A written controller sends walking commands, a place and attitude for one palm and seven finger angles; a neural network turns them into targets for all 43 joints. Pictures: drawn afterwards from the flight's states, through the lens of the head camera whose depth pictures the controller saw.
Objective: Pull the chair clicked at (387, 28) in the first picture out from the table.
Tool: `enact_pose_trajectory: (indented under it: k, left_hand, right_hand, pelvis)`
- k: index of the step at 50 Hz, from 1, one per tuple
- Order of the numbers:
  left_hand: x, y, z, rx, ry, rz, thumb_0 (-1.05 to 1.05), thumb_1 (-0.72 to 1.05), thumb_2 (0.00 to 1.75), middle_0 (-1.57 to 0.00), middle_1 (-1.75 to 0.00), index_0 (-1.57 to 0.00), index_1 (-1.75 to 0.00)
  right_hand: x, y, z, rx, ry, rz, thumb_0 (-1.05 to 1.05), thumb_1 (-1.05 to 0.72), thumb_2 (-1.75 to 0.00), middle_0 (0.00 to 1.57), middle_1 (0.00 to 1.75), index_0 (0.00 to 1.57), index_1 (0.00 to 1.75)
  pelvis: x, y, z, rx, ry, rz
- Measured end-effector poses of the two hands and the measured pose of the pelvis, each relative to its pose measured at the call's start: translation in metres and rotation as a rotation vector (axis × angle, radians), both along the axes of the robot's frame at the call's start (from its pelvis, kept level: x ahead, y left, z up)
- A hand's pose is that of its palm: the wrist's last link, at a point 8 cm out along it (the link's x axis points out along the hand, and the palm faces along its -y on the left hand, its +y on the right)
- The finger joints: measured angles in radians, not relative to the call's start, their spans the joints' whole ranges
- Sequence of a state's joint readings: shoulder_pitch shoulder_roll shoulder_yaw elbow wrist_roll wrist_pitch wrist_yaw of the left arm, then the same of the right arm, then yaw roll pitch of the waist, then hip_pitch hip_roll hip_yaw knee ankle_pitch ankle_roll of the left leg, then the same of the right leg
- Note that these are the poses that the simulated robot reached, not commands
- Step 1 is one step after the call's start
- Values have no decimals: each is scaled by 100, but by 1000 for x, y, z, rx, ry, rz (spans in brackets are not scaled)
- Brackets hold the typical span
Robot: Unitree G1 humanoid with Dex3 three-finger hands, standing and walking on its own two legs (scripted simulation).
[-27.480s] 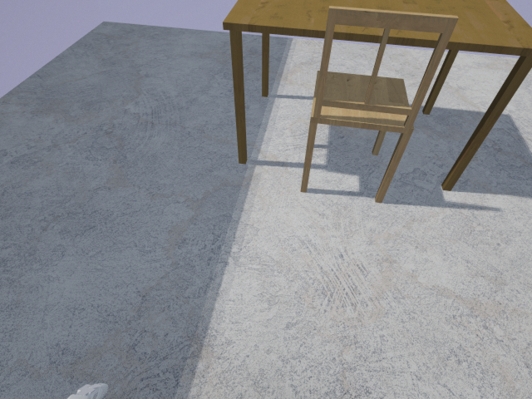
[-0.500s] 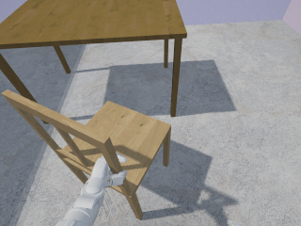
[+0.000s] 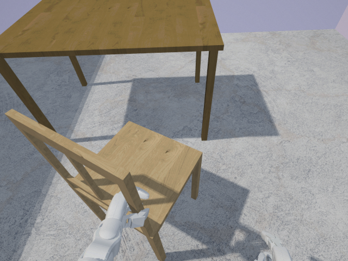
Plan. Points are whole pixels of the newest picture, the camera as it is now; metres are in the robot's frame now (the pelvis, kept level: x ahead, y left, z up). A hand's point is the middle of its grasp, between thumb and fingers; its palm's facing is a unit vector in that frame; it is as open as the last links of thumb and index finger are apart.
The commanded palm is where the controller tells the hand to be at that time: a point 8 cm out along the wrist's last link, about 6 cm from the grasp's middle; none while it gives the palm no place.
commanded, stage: stop walking, hand still on the chair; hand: left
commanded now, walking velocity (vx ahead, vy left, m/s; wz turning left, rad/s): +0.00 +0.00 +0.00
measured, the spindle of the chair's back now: (87, 177) +0.36 +0.29 -0.08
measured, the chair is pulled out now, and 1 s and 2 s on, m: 0.55 0.55 0.55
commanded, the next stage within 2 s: open the thumb and straighten the fingers in 0.02 s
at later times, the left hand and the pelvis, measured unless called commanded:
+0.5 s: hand (135, 210) +0.26 +0.12 -0.07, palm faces -0.10 -0.98 -0.19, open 11.8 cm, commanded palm +0.24 +0.17 -0.05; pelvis -0.01 +0.00 -0.03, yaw +1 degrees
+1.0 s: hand (132, 214) +0.25 +0.13 -0.07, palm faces -0.09 -0.98 -0.18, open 17.4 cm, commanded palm +0.22 +0.18 -0.04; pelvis +0.00 +0.01 -0.04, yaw +3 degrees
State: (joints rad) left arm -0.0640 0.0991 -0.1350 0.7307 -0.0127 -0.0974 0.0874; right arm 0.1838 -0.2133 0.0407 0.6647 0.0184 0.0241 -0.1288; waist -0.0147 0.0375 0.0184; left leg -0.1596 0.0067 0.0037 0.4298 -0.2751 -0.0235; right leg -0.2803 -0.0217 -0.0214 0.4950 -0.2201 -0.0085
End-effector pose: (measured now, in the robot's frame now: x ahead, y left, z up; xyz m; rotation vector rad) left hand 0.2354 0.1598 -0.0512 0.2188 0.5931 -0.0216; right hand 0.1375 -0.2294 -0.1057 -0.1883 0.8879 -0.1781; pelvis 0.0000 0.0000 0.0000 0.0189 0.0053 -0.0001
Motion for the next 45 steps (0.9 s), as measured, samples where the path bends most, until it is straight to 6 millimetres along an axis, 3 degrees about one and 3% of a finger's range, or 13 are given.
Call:
enact_pose_trajectory:
  k: [13,17,23,31,40,45]
  left_hand:
    - [2,4,1,-23,-36,-19,11,49,70,-21,-121,-50,-144]
    - [5,7,3,-24,-67,-29,7,31,61,-28,-127,-50,-144]
    - [9,12,3,-10,-53,-31,2,-13,40,-35,-125,-46,-135]
    - [8,15,1,-12,-23,-20,0,-44,25,-30,-92,-32,-93]
    - [6,22,1,-3,-16,-10,-1,-52,21,-12,-34,-12,-34]
    - [2,21,2,-9,-16,-13,-1,-53,21,-5,-14,-5,-14]
  right_hand:
    - [-12,-10,-1,48,-19,3,1,-91,-90,20,30,20,30]
    - [-12,-17,-3,37,-54,21,1,-91,-90,20,30,20,30]
    - [-7,-18,-8,22,-87,34,1,-91,-90,20,30,20,30]
    - [5,-2,-15,38,-127,64,1,-91,-90,20,30,20,30]
    - [15,10,-17,51,-149,96,1,-91,-90,20,30,20,30]
    - [18,9,-16,40,-158,105,1,-91,-90,20,30,20,30]
  pelvis:
    - [-3,-3,-9,-3,67,17]
    - [-5,-1,-17,-5,101,20]
    - [-7,3,-26,-7,129,23]
    - [-5,7,-33,-10,146,32]
    - [-1,8,-37,-16,158,41]
    - [1,8,-38,-19,163,48]
